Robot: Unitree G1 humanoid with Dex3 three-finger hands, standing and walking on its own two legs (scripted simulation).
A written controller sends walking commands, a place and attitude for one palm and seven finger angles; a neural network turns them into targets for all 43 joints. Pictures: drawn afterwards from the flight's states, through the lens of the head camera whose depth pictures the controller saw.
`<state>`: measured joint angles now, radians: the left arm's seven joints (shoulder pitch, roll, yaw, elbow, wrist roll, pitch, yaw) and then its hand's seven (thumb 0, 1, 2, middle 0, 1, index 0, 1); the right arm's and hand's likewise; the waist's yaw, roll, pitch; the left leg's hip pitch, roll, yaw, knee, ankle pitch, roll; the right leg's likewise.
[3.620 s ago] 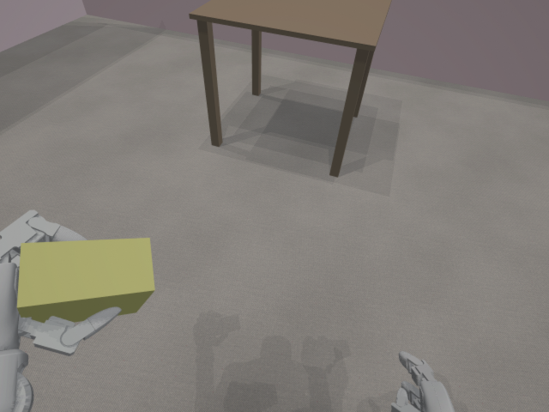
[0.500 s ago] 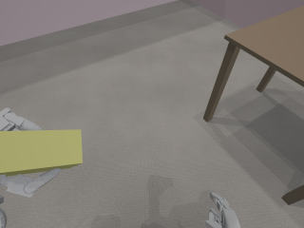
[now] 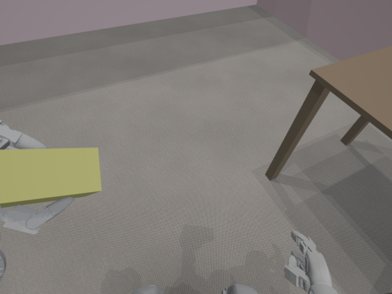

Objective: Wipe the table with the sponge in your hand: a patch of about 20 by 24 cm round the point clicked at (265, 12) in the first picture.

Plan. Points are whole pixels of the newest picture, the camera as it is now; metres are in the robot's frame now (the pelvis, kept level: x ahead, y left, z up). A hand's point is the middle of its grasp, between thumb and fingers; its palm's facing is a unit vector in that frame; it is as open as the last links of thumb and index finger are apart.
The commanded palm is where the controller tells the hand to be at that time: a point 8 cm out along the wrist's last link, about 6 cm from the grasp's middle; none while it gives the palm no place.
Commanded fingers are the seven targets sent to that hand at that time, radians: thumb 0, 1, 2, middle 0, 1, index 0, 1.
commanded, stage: walk to a spot facing it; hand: left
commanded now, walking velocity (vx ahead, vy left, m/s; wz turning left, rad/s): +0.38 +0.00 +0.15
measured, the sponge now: (61, 177) +0.24 +0.21 +0.17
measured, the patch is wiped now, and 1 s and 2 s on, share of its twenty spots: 0.00 0.00 0.00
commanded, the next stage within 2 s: turn to face it in 1.22 s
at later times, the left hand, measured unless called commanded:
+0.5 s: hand (86, 137) +0.31 +0.19 +0.19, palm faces +0.47 -0.76 -0.45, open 10.1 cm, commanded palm +0.24 +0.24 +0.19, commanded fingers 0.00 0.10 1.30 -1.20 -1.60 -1.20 -1.60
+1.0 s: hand (69, 107) +0.36 +0.24 +0.20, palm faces +0.67 -0.56 -0.48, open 10.1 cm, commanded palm +0.31 +0.26 +0.19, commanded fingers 0.00 0.10 1.30 -1.20 -1.60 -1.20 -1.60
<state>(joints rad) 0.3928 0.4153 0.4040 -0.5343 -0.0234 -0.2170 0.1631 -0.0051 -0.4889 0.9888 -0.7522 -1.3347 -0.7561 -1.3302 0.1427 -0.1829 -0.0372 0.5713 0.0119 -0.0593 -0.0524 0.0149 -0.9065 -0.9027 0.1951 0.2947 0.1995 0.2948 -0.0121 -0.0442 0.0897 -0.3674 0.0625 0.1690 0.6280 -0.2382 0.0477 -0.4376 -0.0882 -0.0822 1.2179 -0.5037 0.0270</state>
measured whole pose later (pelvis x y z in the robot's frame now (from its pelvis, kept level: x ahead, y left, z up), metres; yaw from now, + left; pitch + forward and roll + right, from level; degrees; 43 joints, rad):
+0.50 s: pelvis +0.12 -0.06 +0.02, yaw +10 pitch +0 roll +2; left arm 0.49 0.36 0.34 -0.54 -0.02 -0.21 0.15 -0.01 -0.49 0.99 -0.75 -1.34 -0.76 -1.33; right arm 0.20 -0.26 -0.04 0.61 0.00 -0.04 -0.07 0.02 -0.90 -0.90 0.20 0.30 0.20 0.30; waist -0.01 -0.01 0.09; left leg -0.54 0.09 0.12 0.96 -0.32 -0.02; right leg -0.17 -0.12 -0.27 0.48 -0.31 -0.02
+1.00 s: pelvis +0.26 -0.06 +0.00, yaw +21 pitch +0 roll -1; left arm 0.48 0.39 0.39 -0.55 -0.03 -0.21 0.14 -0.01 -0.49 0.99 -0.75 -1.34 -0.76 -1.33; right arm 0.22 -0.11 0.04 0.60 0.01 -0.10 -0.05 0.01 -0.90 -0.90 0.21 0.30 0.21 0.30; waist 0.05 0.05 0.04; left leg -0.35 0.07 0.01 0.66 -0.34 0.00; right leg -0.31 -0.08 -0.16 0.57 -0.29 0.05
